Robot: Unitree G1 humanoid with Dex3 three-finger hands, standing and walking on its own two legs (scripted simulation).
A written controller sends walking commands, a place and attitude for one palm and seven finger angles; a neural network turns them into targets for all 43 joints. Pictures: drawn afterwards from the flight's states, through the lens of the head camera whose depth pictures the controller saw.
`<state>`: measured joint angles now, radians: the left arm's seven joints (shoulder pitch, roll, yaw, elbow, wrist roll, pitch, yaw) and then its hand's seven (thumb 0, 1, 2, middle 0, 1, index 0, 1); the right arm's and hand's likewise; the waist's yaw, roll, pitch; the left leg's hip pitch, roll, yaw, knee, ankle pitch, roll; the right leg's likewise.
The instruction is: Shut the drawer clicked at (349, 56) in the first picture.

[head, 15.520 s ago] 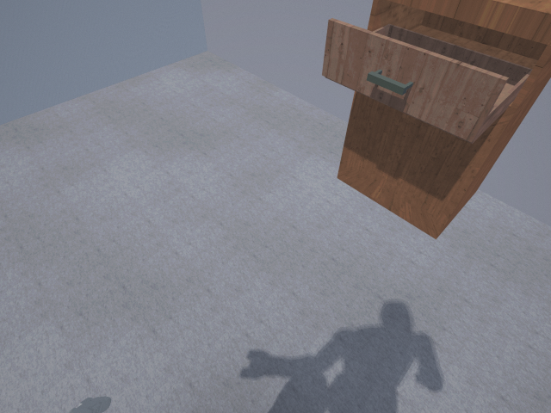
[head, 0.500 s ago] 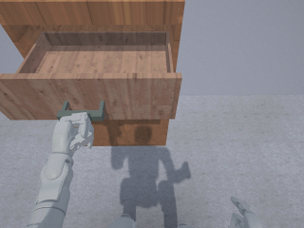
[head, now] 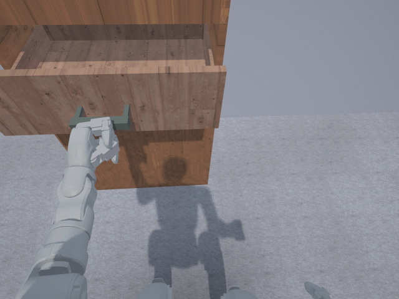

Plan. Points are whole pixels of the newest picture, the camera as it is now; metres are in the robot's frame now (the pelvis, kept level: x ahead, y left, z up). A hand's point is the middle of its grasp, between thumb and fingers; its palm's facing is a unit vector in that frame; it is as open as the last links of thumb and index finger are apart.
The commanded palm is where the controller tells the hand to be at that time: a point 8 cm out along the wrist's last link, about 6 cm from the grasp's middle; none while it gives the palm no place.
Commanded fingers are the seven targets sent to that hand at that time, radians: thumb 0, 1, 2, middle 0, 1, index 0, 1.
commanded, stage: push the drawer shut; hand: left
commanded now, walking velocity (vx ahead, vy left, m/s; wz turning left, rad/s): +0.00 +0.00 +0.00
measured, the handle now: (102, 116) +0.48 +0.21 +0.06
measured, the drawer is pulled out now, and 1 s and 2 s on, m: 0.17 0.06 0.00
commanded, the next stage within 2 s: pull the fist back off the drawer in 1.80 s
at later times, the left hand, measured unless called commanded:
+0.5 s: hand (120, 123) +0.46 +0.17 +0.06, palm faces +0.07 -1.00 -0.03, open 3.1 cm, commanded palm +0.45 +0.21 +0.07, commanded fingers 0.00 0.90 0.90 -1.40 -1.60 -1.40 -1.60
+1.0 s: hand (123, 102) +0.52 +0.17 +0.07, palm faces +0.07 -1.00 -0.03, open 3.3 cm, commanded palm +0.50 +0.22 +0.07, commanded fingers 0.00 0.90 0.90 -1.40 -1.60 -1.40 -1.60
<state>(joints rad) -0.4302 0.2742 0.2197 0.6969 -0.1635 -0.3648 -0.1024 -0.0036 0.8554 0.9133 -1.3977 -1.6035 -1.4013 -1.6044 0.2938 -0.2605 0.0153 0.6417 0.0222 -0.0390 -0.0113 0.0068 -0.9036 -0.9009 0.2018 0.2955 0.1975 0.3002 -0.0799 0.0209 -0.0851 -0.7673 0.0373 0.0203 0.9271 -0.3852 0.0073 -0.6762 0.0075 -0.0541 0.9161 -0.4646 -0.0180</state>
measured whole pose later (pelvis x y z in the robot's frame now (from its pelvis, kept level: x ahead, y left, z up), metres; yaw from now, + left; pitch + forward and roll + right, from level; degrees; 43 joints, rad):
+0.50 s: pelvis +0.00 +0.00 -0.01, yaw +0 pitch +16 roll -2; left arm -0.73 0.34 0.29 1.02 -0.11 -0.42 -0.10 0.00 0.87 0.94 -1.40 -1.60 -1.40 -1.60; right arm 0.32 -0.26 0.02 0.66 0.01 0.01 0.00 0.00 -0.90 -0.90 0.20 0.30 0.20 0.30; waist -0.11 0.03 -0.09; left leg -0.88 0.04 0.01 0.99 -0.40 0.01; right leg -0.78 0.01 -0.06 0.97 -0.48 -0.02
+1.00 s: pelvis +0.00 +0.00 -0.02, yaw -2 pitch +21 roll -2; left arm -0.90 0.48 0.40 1.17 -0.06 -0.39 -0.13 0.03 0.87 0.92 -1.40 -1.60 -1.40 -1.60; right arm 0.40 -0.27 0.02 0.65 -0.01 0.05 0.02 0.00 -0.90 -0.90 0.20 0.30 0.20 0.30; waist -0.18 0.03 -0.10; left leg -0.96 0.07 0.01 1.02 -0.42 0.00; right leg -0.86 0.04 -0.06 0.98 -0.48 -0.02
